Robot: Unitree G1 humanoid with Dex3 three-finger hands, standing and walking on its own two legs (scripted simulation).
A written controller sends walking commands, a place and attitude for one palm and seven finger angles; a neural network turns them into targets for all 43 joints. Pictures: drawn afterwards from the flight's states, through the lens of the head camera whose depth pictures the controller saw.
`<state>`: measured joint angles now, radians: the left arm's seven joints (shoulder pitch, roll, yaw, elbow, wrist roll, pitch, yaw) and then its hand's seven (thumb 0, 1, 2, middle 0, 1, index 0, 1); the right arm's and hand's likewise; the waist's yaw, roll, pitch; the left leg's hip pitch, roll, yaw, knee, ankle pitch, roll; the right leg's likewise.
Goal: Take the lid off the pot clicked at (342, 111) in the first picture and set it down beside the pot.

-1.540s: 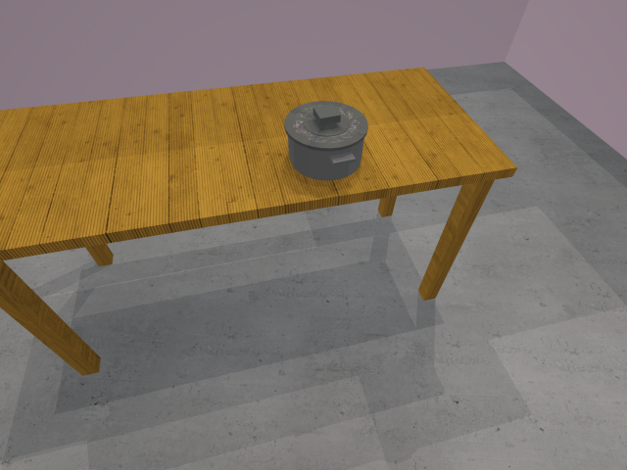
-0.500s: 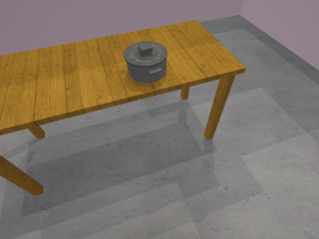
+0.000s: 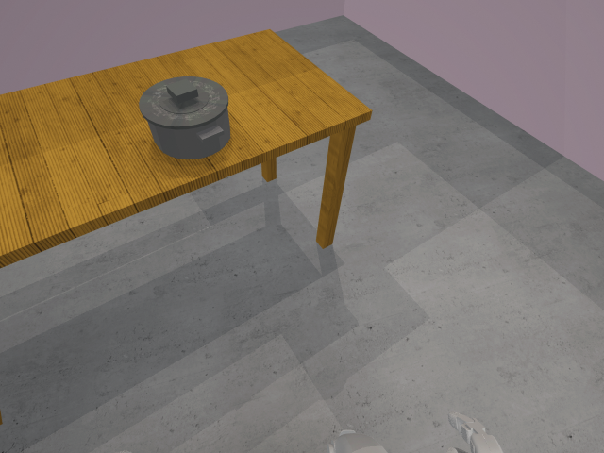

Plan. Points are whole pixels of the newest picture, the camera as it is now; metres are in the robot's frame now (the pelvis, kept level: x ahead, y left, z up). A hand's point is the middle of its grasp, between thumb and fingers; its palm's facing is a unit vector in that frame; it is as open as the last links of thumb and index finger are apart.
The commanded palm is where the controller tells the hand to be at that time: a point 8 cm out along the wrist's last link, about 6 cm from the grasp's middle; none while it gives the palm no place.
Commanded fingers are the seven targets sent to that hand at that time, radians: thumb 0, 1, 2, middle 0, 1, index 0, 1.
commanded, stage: walk to a spot facing it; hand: left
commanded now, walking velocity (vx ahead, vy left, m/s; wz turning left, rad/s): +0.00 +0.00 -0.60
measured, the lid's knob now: (182, 91) +0.78 +0.35 +0.01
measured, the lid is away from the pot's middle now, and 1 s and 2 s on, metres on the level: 0.00 0.00 0.00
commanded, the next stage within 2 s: turn to face it in 1.24 s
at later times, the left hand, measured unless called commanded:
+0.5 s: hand (217, 434) +0.16 +0.14 -0.16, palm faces -0.31 -0.93 -0.21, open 7.4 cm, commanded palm none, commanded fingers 0.00 0.90 0.90 -0.20 -0.30 -0.20 -0.30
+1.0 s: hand (363, 331) +0.35 -0.08 -0.17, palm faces -0.65 -0.73 -0.20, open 7.4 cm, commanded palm none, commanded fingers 0.00 0.90 0.90 -0.20 -0.30 -0.20 -0.30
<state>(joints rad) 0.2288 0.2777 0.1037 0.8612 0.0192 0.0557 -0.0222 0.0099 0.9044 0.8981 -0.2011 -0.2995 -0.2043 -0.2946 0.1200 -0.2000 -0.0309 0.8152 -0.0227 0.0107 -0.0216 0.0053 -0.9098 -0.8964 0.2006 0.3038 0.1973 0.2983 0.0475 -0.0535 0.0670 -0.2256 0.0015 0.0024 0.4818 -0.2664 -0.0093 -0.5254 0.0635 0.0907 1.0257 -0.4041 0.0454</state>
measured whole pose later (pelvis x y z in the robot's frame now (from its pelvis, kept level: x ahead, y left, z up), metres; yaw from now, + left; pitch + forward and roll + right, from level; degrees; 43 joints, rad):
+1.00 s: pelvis +0.11 -0.13 -0.03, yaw -38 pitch +0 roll +0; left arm 0.07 0.22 0.06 0.86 0.01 -0.04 -0.06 0.01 0.91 0.90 -0.20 -0.30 -0.20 -0.29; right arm 0.46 -0.20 -0.03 1.02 -0.02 -0.02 0.00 0.01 -0.91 -0.90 0.20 0.30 0.20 0.30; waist -0.06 0.01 0.11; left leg -0.22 0.19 0.16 1.04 -0.53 -0.06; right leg -0.48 -0.03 -0.13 0.70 -0.20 -0.07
